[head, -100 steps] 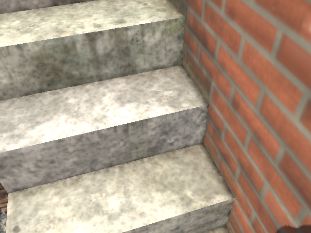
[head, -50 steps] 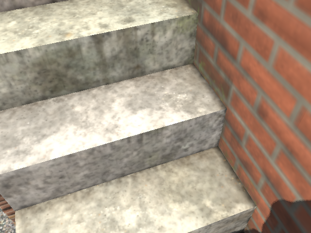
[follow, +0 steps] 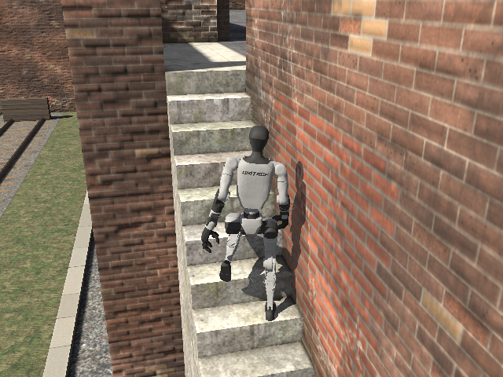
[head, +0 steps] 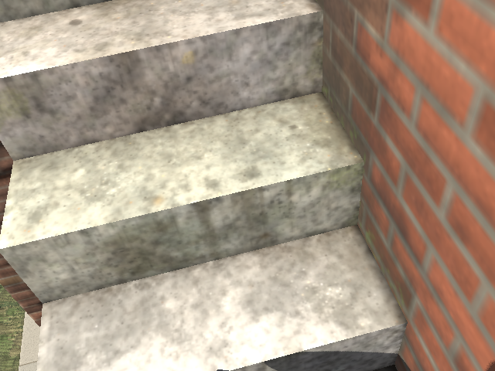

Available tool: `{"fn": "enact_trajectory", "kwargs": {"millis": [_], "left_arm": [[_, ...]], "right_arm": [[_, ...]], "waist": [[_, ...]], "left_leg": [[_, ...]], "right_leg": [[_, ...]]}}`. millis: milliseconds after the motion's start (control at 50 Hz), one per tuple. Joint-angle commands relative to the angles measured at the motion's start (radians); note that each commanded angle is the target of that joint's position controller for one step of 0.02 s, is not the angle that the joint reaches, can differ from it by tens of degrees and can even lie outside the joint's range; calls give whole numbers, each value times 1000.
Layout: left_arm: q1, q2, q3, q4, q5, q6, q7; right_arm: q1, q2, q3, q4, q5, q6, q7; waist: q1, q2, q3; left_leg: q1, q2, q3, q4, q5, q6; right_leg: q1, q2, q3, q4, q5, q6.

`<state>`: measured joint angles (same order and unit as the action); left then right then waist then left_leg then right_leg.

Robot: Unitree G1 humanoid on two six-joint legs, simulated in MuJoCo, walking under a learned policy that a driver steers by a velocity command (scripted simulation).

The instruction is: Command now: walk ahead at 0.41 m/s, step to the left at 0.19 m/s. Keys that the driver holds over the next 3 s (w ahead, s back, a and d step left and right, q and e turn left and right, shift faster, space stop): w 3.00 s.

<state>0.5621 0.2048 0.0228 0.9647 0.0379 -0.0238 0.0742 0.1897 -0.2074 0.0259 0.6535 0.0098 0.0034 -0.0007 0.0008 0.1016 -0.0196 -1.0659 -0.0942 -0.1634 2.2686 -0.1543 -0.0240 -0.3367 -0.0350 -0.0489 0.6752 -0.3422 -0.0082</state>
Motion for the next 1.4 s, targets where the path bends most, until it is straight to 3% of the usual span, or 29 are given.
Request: {"fn": "enact_trajectory", "kwargs": {"millis": [20, 100, 180, 220, 260, 280, 320, 340, 360, 400, 440, 480, 580, 660, 760, 800, 820, 860, 880, 900, 920, 960, 1000, 1100, 1240, 1280, 1320, 1360, 1400], "left_arm": [[6, -5, -17, -52, -9, -20, 8], [-62, 75, -22, -107, 3, 3, 10], [40, 109, 22, -52, -62, 24, 28], [120, 185, 32, 12, -21, 10, 14], [72, 256, 45, 26, -38, -17, -10], [-31, 311, 63, -9, -61, -28, -19], [-196, 198, 56, -91, -55, -43, -42], [-420, 71, 37, -141, -41, -41, -70], [-611, -69, 12, -261, -20, -40, -78], [-538, -173, -44, -329, -14, -33, -87], [-331, -107, -45, -283, -29, -17, -95], [-290, -50, -44, -256, -36, -6, -77], [-392, -84, -61, -219, -47, 28, 0], [-594, -96, -89, -250, -75, -25, -48], [-869, -86, -125, -338, -47, -27, -95], [-824, -92, -136, -341, -36, -9, -102], [-720, -30, -98, -317, -32, -21, -97], [-332, 108, -25, -216, -13, -8, -67], [-88, 231, 27, -118, 22, 11, -38], [81, 262, 36, -38, 59, 42, 1], [-20, 203, 21, -15, 66, 33, 10], [-195, 59, -21, 37, -4, -1, -4], [-369, -101, -72, 59, 30, -29, -54], [-295, -32, -73, 29, 31, -35, -79], [-126, 51, -27, 29, -3, -12, -41], [-142, 124, 13, 7, -73, 25, -20], [6, 173, 35, 65, -51, 38, -35], [-73, 233, 27, 62, -20, 26, -42], [-138, 196, 29, -27, -54, 0, -47]], "right_arm": [[-66, 129, 66, -136, 30, 8, -3], [-224, 114, 94, -249, 35, 7, 5], [-413, 199, 130, -303, 46, -3, 34], [-358, 122, 79, -300, 24, -7, 49], [-122, 3, 18, -252, 1, 3, 38], [18, -61, -11, -208, -24, 15, 24], [208, -155, -56, -83, -46, 43, -19], [282, -247, -87, -18, -79, 29, -36], [164, -188, -70, 5, -55, 6, -31], [46, -36, -36, 108, -11, -9, -11], [-26, 106, 4, 191, -20, -4, 13], [-106, 77, 7, 176, -59, -17, 26], [41, -36, 11, 236, -65, -79, 24], [301, -107, -15, 296, -67, -67, -1], [364, -81, -12, 359, -28, -53, -17], [280, -89, -19, 399, 7, -41, -36], [377, -136, -21, 416, 1, -57, -23], [304, -322, -70, 394, 39, -64, -18], [341, -257, -67, 340, 15, -81, 4], [171, -202, -62, 305, -8, -90, 40], [61, -123, -63, 244, 9, -97, 73], [-46, 23, -16, 111, -19, -87, 85], [51, 85, 23, 77, -23, -77, 71], [69, 104, 67, 23, 38, -52, 25], [-305, 86, 91, -180, 34, -47, -23], [-484, 142, 144, -250, 18, -57, 24], [-373, 119, 106, -179, 0, -49, 54], [-77, 15, 44, -124, -33, -58, 71], [88, -95, 4, -107, -74, -38, 47]], "waist": [[-29, -195, 105], [-22, -209, 82], [55, -250, 38], [11, -387, -116], [-113, -583, -208], [-188, -549, -286], [-246, -157, -261], [-279, 191, -233], [-215, 162, -86], [-24, 84, 102], [93, 76, 129], [135, 15, 129], [8, -44, 170], [-114, -114, 145], [-155, -42, 116], [-42, 31, -7], [14, 141, -147], [215, 260, -279], [223, -122, -453], [257, -360, -486], [201, -263, -393], [39, -46, -84], [-125, 56, 43], [-133, -119, 3], [-13, -291, 21], [4, -307, -18], [14, -283, -105], [-162, -436, -160], [-198, -206, -275]], "left_leg": [[-479, 80, -70, 189, -33, 14], [-333, 206, 116, -148, 83, -54], [169, 237, 330, -687, -187, 37], [472, 85, 404, -765, -415, 96], [489, 23, 310, -1044, -645, 152], [643, 36, 203, -1163, -568, 175], [922, 250, -408, -1543, -842, 312], [919, 408, -828, -1969, -991, 378], [795, 441, -800, -1978, -803, 293], [615, 392, -405, -1855, -699, 122], [508, 334, -155, -1848, -543, 74], [369, 287, 75, -1899, -401, 71], [560, 317, 71, -2013, -359, 198], [1076, 398, -9, -2027, -363, 150], [946, 370, 63, -2278, -8, 193], [778, 298, 266, -2296, 702, 166], [848, 286, 296, -2103, 1404, 205], [1061, 325, 239, -1741, 1775, 213], [732, 234, 149, -1385, 1540, 175], [535, -11, -7, -885, 199, 136], [385, -45, -186, -405, 111, 101], [190, -41, -155, -128, 191, 127], [148, -35, -139, 13, 266, 157], [-111, 25, -54, 122, 142, 122], [-326, 188, 56, -113, 21, 28], [230, 242, 250, -806, -265, 63], [433, 98, 391, -802, -407, 80], [407, 47, 315, -1001, -627, 168], [666, 212, -258, -1333, -707, 288]], "right_leg": [[185, -277, 320, -345, 49, -168], [-2, -235, 205, -489, 110, -161], [49, -268, 34, -741, 441, -156], [215, -284, -70, -597, 1482, -184], [534, -328, -49, -335, 2005, -210], [486, -364, -20, -179, 2150, -240], [-142, -187, 10, 250, 1279, -221], [-464, -5, 139, 842, 214, -198], [-716, 65, 392, 1331, 145, -205], [-926, 57, 330, 1517, 89, -205], [-878, 62, 311, 1565, 180, -156], [-784, 73, 239, 1416, 326, -93], [-956, 117, 133, 1564, 297, -34], [-1345, 54, 148, 1419, 244, -52], [-1066, -46, -181, 1054, 276, -47], [-436, -9, -264, 731, 121, -102], [-152, 114, -288, 706, -100, -107], [61, 87, -50, 373, -204, -128], [405, -141, 499, 164, -253, -280], [486, -300, 1047, -345, -355, -390], [327, -327, 1148, -412, -490, -335], [-6, -310, 817, -292, -411, -250], [-232, -215, 408, -128, -53, -154], [-155, -216, 63, -249, 234, -149], [60, -275, 71, -500, 118, -151], [-117, -228, -77, -753, 287, -163], [122, -278, -102, -705, 824, -211], [436, -280, -129, -401, 1574, -202], [110, -236, -90, -17, 1546, -207]]}}
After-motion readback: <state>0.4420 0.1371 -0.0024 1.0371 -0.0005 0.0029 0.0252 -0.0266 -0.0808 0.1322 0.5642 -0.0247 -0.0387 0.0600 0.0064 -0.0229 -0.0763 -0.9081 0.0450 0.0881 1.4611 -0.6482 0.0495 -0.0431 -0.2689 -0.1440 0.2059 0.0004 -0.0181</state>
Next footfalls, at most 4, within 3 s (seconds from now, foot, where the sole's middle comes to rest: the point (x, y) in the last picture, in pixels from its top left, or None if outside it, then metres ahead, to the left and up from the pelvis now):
0.28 left None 0.20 0.21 -0.56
0.84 right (272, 308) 0.51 0.03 -0.37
1.36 left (85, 189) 0.68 0.38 -0.17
1.90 right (168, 15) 0.99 0.21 0.02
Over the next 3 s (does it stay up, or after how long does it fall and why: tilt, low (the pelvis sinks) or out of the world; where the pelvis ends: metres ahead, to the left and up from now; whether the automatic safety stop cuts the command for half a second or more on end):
stays up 1.21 0.40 0.98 its command is cut before an obstacle from the start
